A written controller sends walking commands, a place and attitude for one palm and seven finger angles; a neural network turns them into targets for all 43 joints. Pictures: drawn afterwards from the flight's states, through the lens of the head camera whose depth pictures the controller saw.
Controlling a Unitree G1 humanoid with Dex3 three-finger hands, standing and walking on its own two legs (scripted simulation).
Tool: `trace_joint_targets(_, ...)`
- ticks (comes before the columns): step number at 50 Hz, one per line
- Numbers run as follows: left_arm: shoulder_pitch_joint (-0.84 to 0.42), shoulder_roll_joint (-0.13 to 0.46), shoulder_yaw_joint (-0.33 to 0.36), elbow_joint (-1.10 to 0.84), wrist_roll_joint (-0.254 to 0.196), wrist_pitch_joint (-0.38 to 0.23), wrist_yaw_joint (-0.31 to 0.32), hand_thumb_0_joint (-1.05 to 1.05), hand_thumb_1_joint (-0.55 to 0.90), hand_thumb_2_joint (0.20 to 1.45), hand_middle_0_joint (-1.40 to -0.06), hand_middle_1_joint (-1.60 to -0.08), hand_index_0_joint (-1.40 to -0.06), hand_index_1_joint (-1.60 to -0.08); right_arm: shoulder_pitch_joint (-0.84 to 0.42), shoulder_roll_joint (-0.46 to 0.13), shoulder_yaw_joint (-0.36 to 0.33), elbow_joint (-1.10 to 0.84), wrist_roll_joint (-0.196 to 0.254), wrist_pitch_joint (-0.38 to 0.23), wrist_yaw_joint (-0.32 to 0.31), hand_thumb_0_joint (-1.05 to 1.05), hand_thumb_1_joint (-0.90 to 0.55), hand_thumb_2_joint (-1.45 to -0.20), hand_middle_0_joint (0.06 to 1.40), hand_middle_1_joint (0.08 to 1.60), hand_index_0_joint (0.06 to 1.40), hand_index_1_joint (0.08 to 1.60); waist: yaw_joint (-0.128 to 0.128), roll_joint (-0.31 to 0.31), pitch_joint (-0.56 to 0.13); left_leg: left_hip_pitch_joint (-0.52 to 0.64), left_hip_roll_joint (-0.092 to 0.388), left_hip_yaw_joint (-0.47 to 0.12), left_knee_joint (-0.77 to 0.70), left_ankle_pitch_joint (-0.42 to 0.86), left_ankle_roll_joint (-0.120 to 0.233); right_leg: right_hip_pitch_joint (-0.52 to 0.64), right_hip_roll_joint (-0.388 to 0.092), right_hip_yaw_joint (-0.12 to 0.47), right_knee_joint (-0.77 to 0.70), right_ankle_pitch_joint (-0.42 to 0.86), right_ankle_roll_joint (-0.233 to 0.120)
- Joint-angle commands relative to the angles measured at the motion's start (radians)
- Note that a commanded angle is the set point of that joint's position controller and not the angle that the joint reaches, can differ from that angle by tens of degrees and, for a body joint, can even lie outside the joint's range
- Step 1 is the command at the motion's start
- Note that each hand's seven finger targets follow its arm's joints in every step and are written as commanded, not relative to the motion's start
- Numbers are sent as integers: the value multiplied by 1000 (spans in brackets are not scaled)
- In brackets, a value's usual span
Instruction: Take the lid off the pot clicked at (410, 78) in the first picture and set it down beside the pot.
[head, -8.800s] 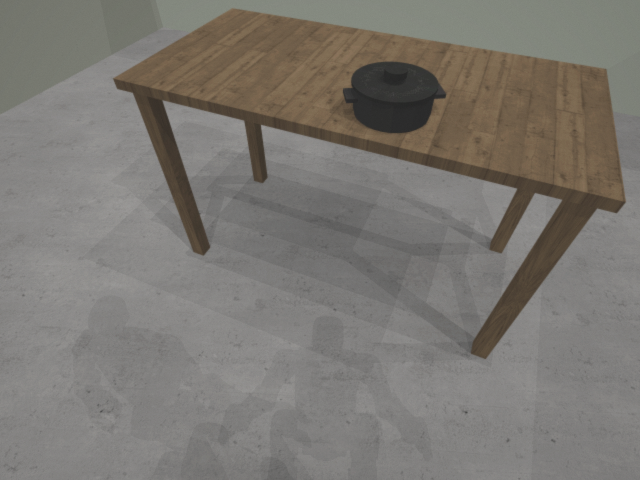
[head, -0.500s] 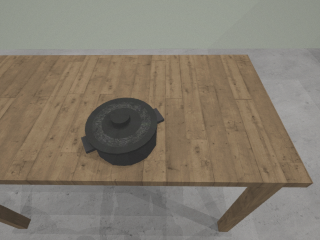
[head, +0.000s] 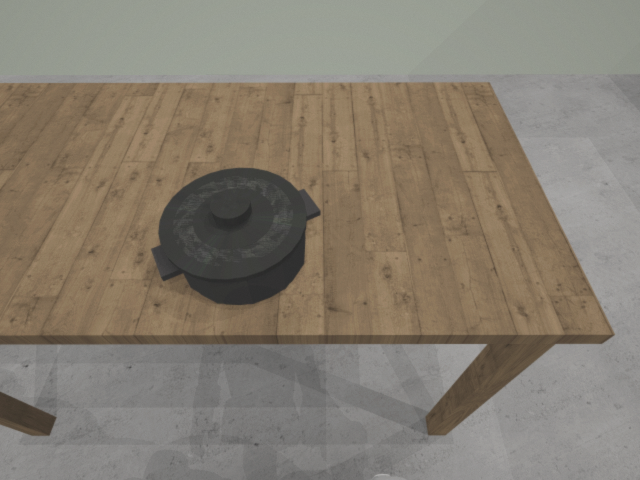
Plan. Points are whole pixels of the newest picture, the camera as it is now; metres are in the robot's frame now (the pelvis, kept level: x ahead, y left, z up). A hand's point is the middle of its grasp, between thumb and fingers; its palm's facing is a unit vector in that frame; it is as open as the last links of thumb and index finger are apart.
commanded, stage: come to a stop and stand still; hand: left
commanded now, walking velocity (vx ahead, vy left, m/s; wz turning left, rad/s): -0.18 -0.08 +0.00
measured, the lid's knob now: (231, 207) +0.43 +0.14 +0.09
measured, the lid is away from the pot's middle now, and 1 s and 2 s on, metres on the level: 0.00 0.00 0.00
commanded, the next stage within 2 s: look again from close up in 0.96 s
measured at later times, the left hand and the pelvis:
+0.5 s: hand out of the picture -0.03 +0.19 -0.17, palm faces +0.00 -0.98 -0.21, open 7.3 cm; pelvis -0.03 +0.01 +0.00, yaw +2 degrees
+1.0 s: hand out of the picture +0.03 +0.18 -0.16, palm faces +0.06 -0.97 -0.25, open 7.3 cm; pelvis +0.00 +0.00 +0.01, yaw +2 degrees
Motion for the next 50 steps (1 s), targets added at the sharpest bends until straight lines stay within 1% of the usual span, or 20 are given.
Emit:
trace_joint_targets(1,70,127,31,-67,5,-1,5,0,900,900,-200,-300,-200,-300,55,-116,-33,-68,-6,8,-3,0,-900,-900,200,300,200,300,-6,-25,-74,-23,136,-126,-28,121,42,-17,-96,102,-26,165,-53)
trace_joint_targets(3,54,154,35,-86,10,1,2,0,900,900,-200,-300,-200,-300,73,-104,-34,-78,-6,16,2,0,-900,-900,200,300,200,300,-14,-62,-87,-38,86,-99,42,-31,27,-56,-141,182,-109,47,-82)
trace_joint_targets(6,35,199,39,-106,13,0,1,0,900,900,-200,-300,-200,-300,147,-72,-28,-64,-8,21,12,0,-900,-900,200,300,200,300,-25,-196,-103,7,-3,-44,204,-150,-1,-113,-235,322,-358,-379,-136)
trace_joint_targets(7,2,199,39,-109,12,-1,4,0,900,900,-200,-300,-200,-300,173,-65,-19,-47,-9,18,16,0,-900,-900,200,300,200,300,-36,-208,-94,43,-3,-56,225,-120,-2,-148,-238,319,-394,-435,-142)
trace_joint_targets(9,-38,181,36,-113,10,-4,7,0,900,900,-200,-300,-200,-300,239,-50,-3,-15,-12,4,21,0,-900,-900,200,300,200,300,-62,-148,-68,121,12,-51,48,-75,8,-168,-185,222,-362,-425,-106)
trace_joint_targets(10,-27,163,26,-111,7,-5,7,0,900,900,-200,-300,-200,-300,233,-50,4,-14,-14,0,20,0,-900,-900,200,300,200,300,-47,-77,-21,129,35,-75,-90,-99,17,-182,-149,183,-325,-439,-89)
trace_joint_targets(12,-4,128,17,-103,6,-1,2,0,900,900,-200,-300,-200,-300,203,-71,7,-20,-28,-13,22,0,-900,-900,200,300,200,300,-18,112,52,-31,110,-192,-254,-258,52,-120,-53,83,-206,-367,-35)
trace_joint_targets(13,22,112,13,-91,6,-2,-1,0,900,900,-200,-300,-200,-300,163,-77,10,-33,-31,-20,23,0,-900,-900,200,300,200,300,8,158,58,-161,159,-263,-336,-343,66,-13,-20,29,-107,-253,-22)
trace_joint_targets(15,113,74,8,-49,4,-2,-11,0,900,900,-200,-300,-200,-300,53,-112,1,-58,-22,-22,20,0,-900,-900,200,300,200,300,83,140,1,-348,214,-296,-405,-368,85,222,-14,-36,104,-98,-17)
trace_joint_targets(16,152,54,5,-29,6,-3,-12,0,900,900,-200,-300,-200,-300,15,-124,0,-62,-18,-23,18,0,-900,-900,200,300,200,300,103,112,-29,-335,200,-274,-387,-335,83,238,-22,-35,108,-72,-12)
trace_joint_targets(17,161,55,-1,-19,6,-9,-10,0,900,900,-200,-300,-200,-300,13,-115,3,-61,-16,-25,15,0,-900,-900,200,300,200,300,95,72,-7,-278,173,-246,-342,-279,71,197,-35,-16,21,-63,-16)
trace_joint_targets(19,130,74,-11,-11,3,-39,-3,0,900,900,-200,-300,-200,-300,118,-60,18,-24,-8,-35,10,0,-900,-900,200,300,200,300,30,-3,27,-69,97,-177,-209,-6,37,74,-93,81,-186,19,-48)
trace_joint_targets(20,97,155,-19,-45,-5,-69,-12,0,900,900,-200,-300,-200,-300,110,-119,20,-71,-26,-39,16,0,-900,-900,200,300,200,300,-1,125,1,-26,21,-132,-227,49,30,158,-27,-7,-80,-10,-72)
trace_joint_targets(21,96,149,-6,-57,-7,-34,-10,0,900,900,-200,-300,-200,-300,29,-127,-1,-104,-15,-32,19,0,-900,-900,200,300,200,300,26,103,-52,-100,119,-187,-227,-217,2,102,-71,-58,-82,-152,-51)
trace_joint_targets(22,87,123,-19,-59,-3,-29,-9,0,900,900,-200,-300,-200,-300,10,-151,3,-109,-19,-29,19,0,-900,-900,200,300,200,300,20,81,-70,-138,126,-228,-248,-233,21,134,-52,-59,-54,-98,-44)
trace_joint_targets(23,105,99,-21,-60,-5,-34,-9,0,900,900,-200,-300,-200,-300,9,-152,-2,-114,-20,-26,16,0,-900,-900,200,300,200,300,28,15,-61,-157,118,-227,-233,-203,27,151,-46,-56,-62,-73,-41)
trace_joint_targets(28,114,86,-22,-37,-12,-53,-4,0,900,900,-200,-300,-200,-300,42,-131,3,-95,-14,-22,12,0,-900,-900,200,300,200,300,-1,66,-36,-53,85,-208,-178,-53,24,61,-76,25,-129,-48,-60)
trace_joint_targets(32,102,86,-20,-19,-13,-61,0,0,900,900,-200,-300,-200,-300,56,-128,6,-76,-11,-26,10,0,-900,-900,200,300,200,300,-18,-28,-28,21,74,-186,-142,80,21,45,-95,60,-157,20,-62)
trace_joint_targets(37,104,100,-13,-11,-15,-64,5,0,900,900,-200,-300,-200,-300,23,-142,8,-68,-9,-36,6,0,-900,-900,200,300,200,300,-9,3,-73,88,83,-170,-122,260,18,98,-102,52,-135,156,-51)
trace_joint_targets(50,47,140,-3,-38,-13,-53,3,0,900,900,-200,-300,-200,-300,-16,-147,14,-53,-13,-32,10,0,-900,-900,200,300,200,300,1,-24,-65,86,90,-156,-154,206,7,134,-113,58,-170,138,-47)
